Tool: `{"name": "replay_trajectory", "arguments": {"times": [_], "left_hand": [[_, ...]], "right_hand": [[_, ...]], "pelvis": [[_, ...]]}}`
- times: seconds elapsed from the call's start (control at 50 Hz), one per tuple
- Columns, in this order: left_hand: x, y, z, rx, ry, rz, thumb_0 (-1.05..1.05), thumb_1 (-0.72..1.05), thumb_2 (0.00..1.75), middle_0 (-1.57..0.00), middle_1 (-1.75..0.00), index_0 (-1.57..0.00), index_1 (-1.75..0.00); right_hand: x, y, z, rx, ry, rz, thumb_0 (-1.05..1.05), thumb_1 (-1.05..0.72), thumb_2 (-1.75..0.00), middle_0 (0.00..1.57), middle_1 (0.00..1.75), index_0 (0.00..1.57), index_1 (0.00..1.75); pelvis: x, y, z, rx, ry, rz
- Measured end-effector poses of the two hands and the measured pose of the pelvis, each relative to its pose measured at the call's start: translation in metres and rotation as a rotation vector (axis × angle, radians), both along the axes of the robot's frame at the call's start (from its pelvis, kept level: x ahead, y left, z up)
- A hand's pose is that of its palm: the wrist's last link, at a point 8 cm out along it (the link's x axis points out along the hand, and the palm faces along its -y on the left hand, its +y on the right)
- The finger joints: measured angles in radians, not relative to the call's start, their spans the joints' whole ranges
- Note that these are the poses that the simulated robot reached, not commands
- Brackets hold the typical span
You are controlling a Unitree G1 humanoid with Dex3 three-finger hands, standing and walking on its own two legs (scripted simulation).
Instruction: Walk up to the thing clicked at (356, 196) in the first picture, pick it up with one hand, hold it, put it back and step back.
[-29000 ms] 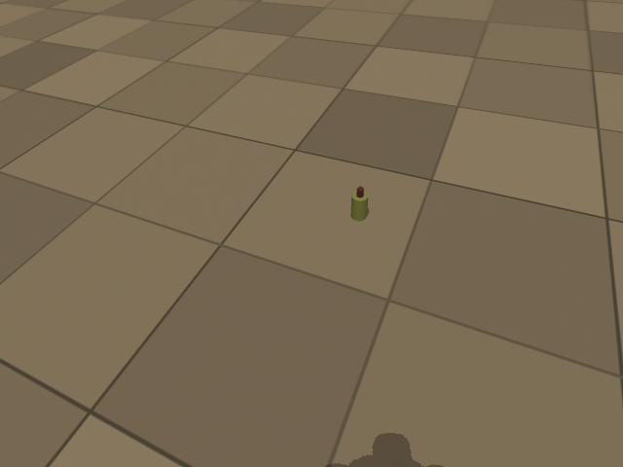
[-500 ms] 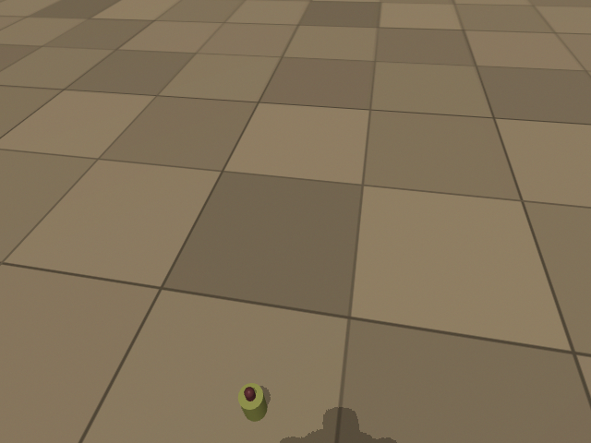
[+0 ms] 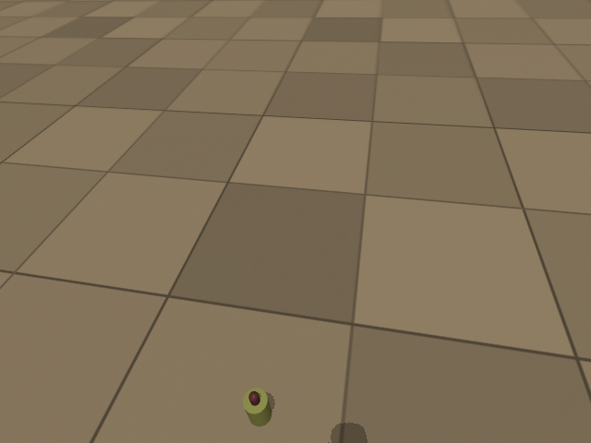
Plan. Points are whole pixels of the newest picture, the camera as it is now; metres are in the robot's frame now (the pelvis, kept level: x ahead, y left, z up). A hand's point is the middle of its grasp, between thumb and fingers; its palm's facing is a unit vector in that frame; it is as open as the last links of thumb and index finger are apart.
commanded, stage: stand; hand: left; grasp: from the side
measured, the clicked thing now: (256, 405) +0.41 +0.21 -0.69
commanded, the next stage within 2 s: step back in 1.16 s
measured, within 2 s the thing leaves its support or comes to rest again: neither
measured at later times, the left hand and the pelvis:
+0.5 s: hand out of the picture +0.07 +0.24 -0.16, palm faces -0.02 -0.94 -0.34, open 7.4 cm; pelvis +0.01 -0.01 +0.00, yaw +0 degrees
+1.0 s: hand out of the picture +0.11 +0.24 -0.15, palm faces -0.01 -0.94 -0.34, open 7.4 cm; pelvis +0.03 -0.01 +0.00, yaw +0 degrees
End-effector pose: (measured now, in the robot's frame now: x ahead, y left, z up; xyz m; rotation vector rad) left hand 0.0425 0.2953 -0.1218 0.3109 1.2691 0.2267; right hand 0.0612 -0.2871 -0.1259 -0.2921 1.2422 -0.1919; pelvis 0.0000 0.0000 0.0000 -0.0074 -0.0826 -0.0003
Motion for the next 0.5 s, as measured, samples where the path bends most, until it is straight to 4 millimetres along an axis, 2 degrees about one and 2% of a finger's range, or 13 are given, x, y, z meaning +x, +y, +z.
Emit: {"name": "replay_trajectory", "arguments": {"times": [0.24,0.36,0.5], "left_hand": [[-0.001,-0.004,-0.001,-0.007,0.029,-0.003,0.01,0.91,0.89,-0.2,-0.3,-0.2,-0.3],[0.004,-0.007,-0.001,-0.009,0.035,-0.004,0.01,0.91,0.89,-0.2,-0.3,-0.2,-0.3],[0.021,-0.009,0.0,-0.014,0.018,-0.009,0.01,0.91,0.89,-0.2,-0.3,-0.2,-0.3]], "right_hand": [[-0.014,-0.006,-0.002,-0.002,0.048,-0.012,0.01,-0.9,-0.9,0.2,0.3,0.2,0.3],[-0.009,-0.006,-0.003,0.005,0.053,-0.011,0.01,-0.9,-0.9,0.2,0.3,0.2,0.3],[0.002,-0.006,-0.002,0.004,0.045,-0.006,0.01,-0.9,-0.9,0.2,0.3,0.2,0.3]], "pelvis": [[0.0,-0.004,0.0,0.0,0.016,-0.002],[0.005,-0.006,0.001,0.0,0.023,-0.004],[0.013,-0.006,0.001,0.001,0.029,-0.006]]}}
